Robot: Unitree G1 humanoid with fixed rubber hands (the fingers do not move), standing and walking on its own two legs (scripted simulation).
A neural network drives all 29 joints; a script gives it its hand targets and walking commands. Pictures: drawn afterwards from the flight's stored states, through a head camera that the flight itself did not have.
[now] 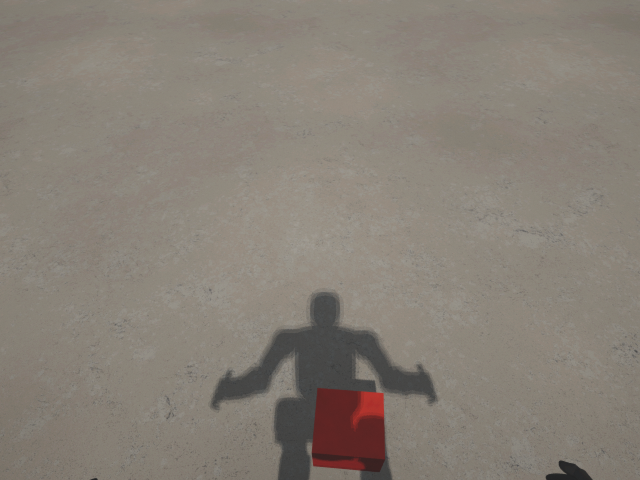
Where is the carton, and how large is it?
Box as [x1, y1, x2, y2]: [312, 388, 384, 471]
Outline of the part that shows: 317,388 312,444 313,465 379,471 384,460 383,393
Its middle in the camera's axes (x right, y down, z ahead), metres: +0.08 +0.53 +1.09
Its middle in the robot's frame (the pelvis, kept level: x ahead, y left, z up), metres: +0.40 -0.04 -0.70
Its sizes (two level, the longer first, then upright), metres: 0.186 0.167 0.144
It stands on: the floor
